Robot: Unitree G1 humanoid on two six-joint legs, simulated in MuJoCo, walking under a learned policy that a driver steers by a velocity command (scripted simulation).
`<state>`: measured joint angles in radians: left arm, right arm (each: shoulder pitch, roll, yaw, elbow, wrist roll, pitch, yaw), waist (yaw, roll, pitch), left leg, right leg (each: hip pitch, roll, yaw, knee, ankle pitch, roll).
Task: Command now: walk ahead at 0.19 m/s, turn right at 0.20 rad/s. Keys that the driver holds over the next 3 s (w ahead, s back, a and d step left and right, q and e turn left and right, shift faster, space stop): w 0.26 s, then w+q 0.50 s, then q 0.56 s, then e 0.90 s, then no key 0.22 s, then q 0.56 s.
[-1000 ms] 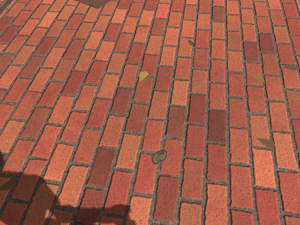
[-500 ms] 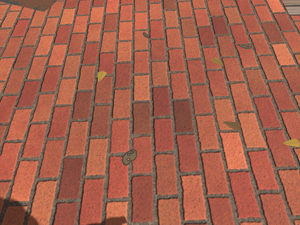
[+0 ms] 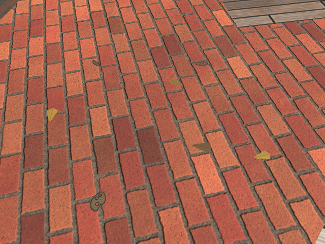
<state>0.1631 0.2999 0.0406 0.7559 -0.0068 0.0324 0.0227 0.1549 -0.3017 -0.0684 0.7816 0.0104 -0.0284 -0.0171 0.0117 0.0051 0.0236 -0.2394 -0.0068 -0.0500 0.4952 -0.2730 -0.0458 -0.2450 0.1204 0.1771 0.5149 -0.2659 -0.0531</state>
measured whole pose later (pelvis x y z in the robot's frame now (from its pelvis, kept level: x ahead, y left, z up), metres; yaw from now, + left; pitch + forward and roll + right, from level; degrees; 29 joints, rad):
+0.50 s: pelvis +0.17 -0.05 +0.00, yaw +4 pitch +1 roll +0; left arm 0.12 0.28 0.04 0.73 0.00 -0.10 -0.02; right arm 0.40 -0.30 -0.05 0.84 0.04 -0.06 -0.01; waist -0.04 0.03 0.03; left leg -0.28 0.02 -0.10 0.99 -0.44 0.02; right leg -0.32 0.00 -0.05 0.51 -0.21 -0.03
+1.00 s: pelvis +0.41 +0.01 -0.02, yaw +20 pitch +2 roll -1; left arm 0.26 0.30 0.05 0.80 0.00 -0.05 0.01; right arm 0.10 -0.31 -0.06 0.60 0.00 -0.03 0.04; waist 0.03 0.02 0.10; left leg -0.51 -0.07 0.03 0.61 -0.14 0.11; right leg -0.28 0.00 -0.02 1.23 -0.57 0.04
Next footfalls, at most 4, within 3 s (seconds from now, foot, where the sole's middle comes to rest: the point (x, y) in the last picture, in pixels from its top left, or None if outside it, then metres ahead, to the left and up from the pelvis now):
0.40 right None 0.25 -0.15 -0.77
0.92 left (142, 241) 0.50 0.12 -0.77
1.40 right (189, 205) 0.66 -0.07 -0.77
2.04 right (201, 213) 0.62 -0.12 -0.77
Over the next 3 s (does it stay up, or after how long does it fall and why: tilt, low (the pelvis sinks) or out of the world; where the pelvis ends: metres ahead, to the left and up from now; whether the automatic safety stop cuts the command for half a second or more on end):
stays up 0.54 -0.02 0.00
